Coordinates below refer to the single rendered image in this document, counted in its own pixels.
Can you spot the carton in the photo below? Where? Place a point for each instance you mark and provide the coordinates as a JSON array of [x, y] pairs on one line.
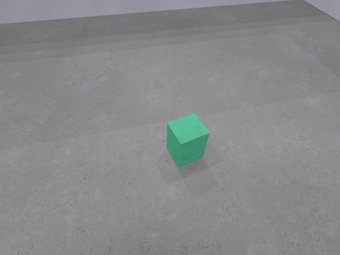
[[186, 139]]

